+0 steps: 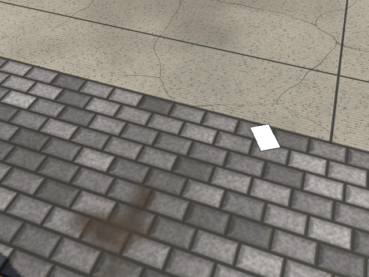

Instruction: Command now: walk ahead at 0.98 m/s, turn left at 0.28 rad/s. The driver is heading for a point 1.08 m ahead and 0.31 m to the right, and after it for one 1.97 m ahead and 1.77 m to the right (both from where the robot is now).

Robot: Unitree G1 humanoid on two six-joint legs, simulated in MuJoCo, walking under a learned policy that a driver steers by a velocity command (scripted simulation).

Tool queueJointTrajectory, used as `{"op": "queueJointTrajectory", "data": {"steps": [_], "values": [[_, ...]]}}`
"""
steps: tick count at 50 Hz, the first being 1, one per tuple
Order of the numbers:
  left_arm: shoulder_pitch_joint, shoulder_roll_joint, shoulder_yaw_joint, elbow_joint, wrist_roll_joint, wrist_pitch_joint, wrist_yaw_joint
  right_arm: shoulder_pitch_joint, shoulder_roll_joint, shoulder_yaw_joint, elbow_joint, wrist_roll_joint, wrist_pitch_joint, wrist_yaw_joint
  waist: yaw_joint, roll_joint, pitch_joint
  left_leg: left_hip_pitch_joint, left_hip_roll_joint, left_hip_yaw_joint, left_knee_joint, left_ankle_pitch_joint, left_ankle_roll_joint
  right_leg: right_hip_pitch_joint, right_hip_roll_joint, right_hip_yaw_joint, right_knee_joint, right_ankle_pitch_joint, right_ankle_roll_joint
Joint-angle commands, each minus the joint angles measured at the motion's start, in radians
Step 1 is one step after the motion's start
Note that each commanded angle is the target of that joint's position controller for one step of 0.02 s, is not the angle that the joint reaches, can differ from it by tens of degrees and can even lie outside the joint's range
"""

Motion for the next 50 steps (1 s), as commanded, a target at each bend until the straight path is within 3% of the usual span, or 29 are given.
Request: {"op": "queueJointTrajectory", "data": {"steps": [1, 4, 8, 11, 13, 14, 15, 16, 17, 18, 19, 20, 22, 25, 28, 30, 32, 34, 35, 36, 37, 38, 39, 40, 41, 42, 45, 47, 50], "values": [[0.088, 0.005, -0.015, 0.008, -0.017, -0.043, -0.008, -0.029, 0.018, 0.028, -0.105, -0.017, 0.008, 0.019, -0.033, -0.081, 0.034, -0.278, 0.099, -0.085, -0.049, 0.008, -0.012, 0.133, -0.291, 0.439, -0.364, -0.166, -0.141], [0.120, 0.045, -0.012, 0.018, -0.029, -0.057, -0.012, -0.185, -0.006, 0.042, -0.179, -0.021, 0.008, 0.028, -0.034, -0.055, 0.105, -0.379, 0.124, -0.014, -0.215, 0.143, -0.035, 0.116, -0.265, 0.294, -0.454, -0.003, -0.144], [0.189, 0.081, -0.014, 0.038, -0.055, -0.070, -0.017, -0.360, 0.028, 0.074, -0.232, 0.000, -0.007, 0.052, 0.009, -0.049, 0.129, -0.088, 0.098, 0.161, -0.579, 0.394, -0.021, 0.043, -0.214, 0.110, -0.565, 0.382, -0.105], [0.250, 0.131, -0.014, 0.068, -0.047, -0.059, -0.010, -0.380, -0.007, 0.067, -0.228, -0.003, -0.009, 0.035, 0.010, -0.090, 0.093, -0.068, 0.035, 0.213, -0.690, 0.337, 0.010, 0.299, -0.237, 0.051, -0.445, 0.865, -0.090], [0.265, 0.171, -0.010, 0.085, -0.032, -0.036, 0.009, -0.253, -0.062, 0.044, -0.192, -0.014, -0.007, 0.014, -0.066, -0.167, -0.030, 0.091, -0.033, 0.216, -0.711, 0.196, 0.037, 0.408, -0.270, 0.032, -0.185, 1.200, -0.067], [0.254, 0.180, -0.009, 0.089, -0.028, -0.020, 0.020, -0.064, -0.098, 0.024, -0.133, -0.012, -0.007, -0.002, -0.151, -0.181, -0.124, 0.304, -0.045, 0.188, -0.737, 0.157, 0.051, 0.362, -0.272, 0.038, 0.047, 1.214, -0.057], [0.219, 0.172, -0.011, 0.073, -0.029, -0.013, 0.023, 0.128, -0.152, -0.002, -0.075, -0.020, -0.007, -0.020, -0.243, -0.169, -0.210, 0.567, 0.039, 0.103, -0.738, 0.117, 0.065, 0.177, -0.241, 0.042, 0.325, 0.988, -0.051], [0.227, 0.044, -0.034, 0.032, -0.013, -0.016, 0.015, 0.256, -0.240, -0.026, -0.048, -0.037, -0.007, -0.037, -0.218, 0.043, -0.335, 0.792, 0.313, -0.187, -0.702, -0.086, 0.050, -0.060, -0.133, 0.053, 0.697, 0.150, -0.069], [0.341, -0.009, -0.044, -0.001, -0.093, -0.020, 0.011, 0.214, -0.246, -0.031, -0.064, -0.045, -0.005, -0.027, -0.121, 0.218, -0.485, 0.948, 0.531, -0.714, -0.912, -0.248, 0.140, -0.348, -0.035, 0.152, 0.997, -0.224, -0.058], [0.198, 0.079, -0.026, -0.012, -0.077, -0.018, 0.020, 0.140, -0.168, -0.031, -0.059, -0.021, -0.004, -0.019, -0.127, 0.048, -0.320, 0.793, 0.442, -0.588, -0.981, -0.290, 0.103, -0.428, -0.110, 0.166, 0.964, -0.077, -0.074], [0.110, 0.069, -0.026, -0.027, -0.072, -0.019, 0.010, 0.084, -0.102, -0.015, -0.046, -0.016, -0.016, -0.017, -0.109, -0.002, -0.159, 0.612, 0.403, -0.420, -1.011, -0.180, 0.082, -0.425, -0.137, 0.163, 0.888, 0.000, -0.069], [0.094, 0.042, -0.030, -0.020, -0.063, -0.011, 0.002, 0.059, -0.077, -0.013, -0.030, -0.019, -0.026, -0.014, -0.071, -0.051, -0.077, 0.477, 0.366, -0.307, -1.049, -0.049, 0.059, -0.383, -0.168, 0.166, 0.836, 0.018, -0.063], [0.131, -0.003, -0.033, -0.009, -0.034, 0.028, -0.021, 0.063, -0.036, -0.001, 0.002, -0.002, -0.041, -0.019, -0.007, 0.006, -0.027, 0.328, 0.314, -0.133, -1.103, 0.037, 0.012, -0.307, -0.202, 0.163, 0.787, 0.028, -0.048], [0.019, -0.019, -0.028, -0.051, -0.027, 0.066, -0.039, 0.077, -0.003, 0.006, 0.040, 0.031, -0.059, -0.016, 0.013, 0.005, 0.047, 0.306, 0.249, 0.078, -1.151, 0.228, -0.062, -0.405, -0.216, 0.127, 0.758, 0.093, -0.037], [-0.129, -0.037, -0.044, -0.122, -0.038, 0.063, -0.051, 0.097, -0.006, 0.009, 0.057, 0.021, -0.072, -0.013, 0.008, 0.033, 0.105, 0.260, 0.186, 0.263, -1.170, 0.517, -0.100, -0.406, -0.183, 0.034, 0.591, 0.266, -0.044], [-0.184, -0.041, -0.056, -0.146, -0.029, 0.052, -0.060, 0.064, -0.025, 0.014, 0.052, 0.025, -0.073, -0.028, 0.030, -0.008, 0.142, 0.239, 0.167, 0.347, -1.140, 0.723, -0.115, -0.325, -0.141, -0.043, 0.367, 0.360, -0.056], [-0.191, -0.029, -0.057, -0.143, -0.014, 0.037, -0.074, 0.129, -0.074, 0.010, 0.061, 0.040, -0.078, -0.054, 0.020, -0.034, 0.112, 0.297, 0.166, 0.373, -1.022, 1.007, -0.138, -0.186, -0.034, -0.164, 0.184, 0.446, -0.058], [-0.016, 0.023, -0.039, -0.093, -0.005, 0.041, -0.074, 0.108, -0.150, -0.008, 0.039, 0.049, -0.067, -0.082, 0.099, 0.039, -0.014, 0.324, 0.212, 0.354, -0.781, 1.213, -0.157, 0.042, 0.044, -0.166, 0.146, 0.411, -0.084], [0.079, 0.132, 0.018, -0.116, -0.086, 0.034, -0.074, 0.019, -0.273, -0.036, -0.016, 0.068, -0.044, -0.106, 0.184, 0.155, -0.127, 0.293, 0.228, 0.281, -0.597, 1.333, -0.188, 0.215, 0.025, -0.053, 0.201, 0.369, -0.099], [0.285, 0.213, 0.051, -0.064, -0.100, 0.042, -0.057, -0.090, -0.255, -0.040, -0.049, 0.068, -0.028, -0.106, 0.296, 0.090, -0.197, 0.218, 0.186, 0.275, -0.281, 1.103, -0.206, 0.401, -0.028, 0.048, 0.092, 0.472, -0.145], [0.281, 0.226, 0.051, -0.043, -0.093, 0.050, -0.022, -0.121, -0.109, -0.004, -0.071, 0.045, -0.031, -0.078, 0.257, -0.224, -0.118, 0.003, -0.032, 0.271, 0.141, -0.099, -0.229, 0.513, -0.096, 0.151, -0.042, 0.712, -0.174], [0.131, 0.267, 0.032, -0.114, -0.014, 0.030, -0.020, 0.112, 0.007, 0.031, -0.120, 0.021, -0.051, -0.062, 0.029, -0.359, -0.248, -0.246, -0.081, 0.045, 0.442, -0.397, -0.240, 0.671, -0.272, 0.538, 0.104, 1.202, -0.340], [0.096, 0.256, 0.042, -0.180, 0.017, 0.027, -0.023, 0.137, -0.069, 0.028, -0.154, 0.037, -0.067, -0.048, 0.064, -0.220, -0.495, -0.277, -0.062, -0.130, 0.488, -0.346, -0.216, 0.762, -0.384, 0.752, -0.031, 0.924, -0.462], [0.010, 0.228, 0.046, -0.227, -0.015, 0.024, -0.027, 0.067, -0.121, 0.016, -0.188, 0.054, -0.070, -0.042, 0.026, -0.050, -0.369, -0.319, -0.037, -0.123, 0.383, -0.295, -0.173, 0.623, -0.343, 0.778, -0.139, 0.583, -0.445], [-0.080, 0.175, 0.033, -0.250, -0.059, 0.022, -0.025, 0.024, -0.134, 0.005, -0.191, 0.044, -0.057, -0.050, -0.032, 0.099, -0.232, -0.323, 0.009, -0.102, 0.281, -0.247, -0.166, 0.447, -0.293, 0.732, -0.198, 0.395, -0.389], [-0.117, 0.161, 0.024, -0.268, -0.071, 0.021, -0.023, 0.025, -0.135, 0.001, -0.188, 0.033, -0.038, -0.054, -0.066, 0.130, -0.156, -0.280, 0.028, -0.098, 0.229, -0.222, -0.179, 0.285, -0.284, 0.720, -0.225, 0.418, -0.371], [-0.131, 0.149, 0.029, -0.279, -0.069, 0.034, -0.003, -0.034, -0.113, -0.006, -0.221, 0.014, 0.002, -0.068, -0.082, 0.095, -0.066, -0.147, 0.063, -0.075, -0.051, -0.192, -0.225, 0.003, -0.144, 0.511, -0.209, 0.654, -0.300], [-0.109, 0.170, 0.041, -0.272, -0.072, 0.056, 0.025, -0.111, -0.051, 0.009, -0.256, 0.012, 0.008, -0.077, -0.063, 0.040, -0.105, -0.107, 0.017, -0.036, -0.273, -0.089, -0.244, -0.025, -0.061, 0.432, -0.149, 0.765, -0.249], [-0.109, 0.181, 0.052, -0.285, -0.089, 0.110, 0.058, -0.175, -0.039, 0.012, -0.273, 0.034, 0.023, -0.081, -0.034, -0.070, -0.212, -0.046, -0.045, -0.035, -0.478, 0.101, -0.250, 0.023, -0.018, 0.432, -0.079, 0.669, -0.142]]}}
Next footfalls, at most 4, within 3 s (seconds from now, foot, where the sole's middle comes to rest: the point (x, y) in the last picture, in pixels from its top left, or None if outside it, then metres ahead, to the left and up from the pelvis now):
0.30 left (162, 272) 0.49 0.12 -0.77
0.72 right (207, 176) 0.90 -0.05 -0.77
1.16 left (193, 135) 1.12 0.01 -0.77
1.56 right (214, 186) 0.85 -0.08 -0.77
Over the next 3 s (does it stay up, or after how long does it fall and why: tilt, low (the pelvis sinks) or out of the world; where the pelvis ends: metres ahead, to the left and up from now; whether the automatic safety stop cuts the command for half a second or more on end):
stays up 1.00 -0.37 0.00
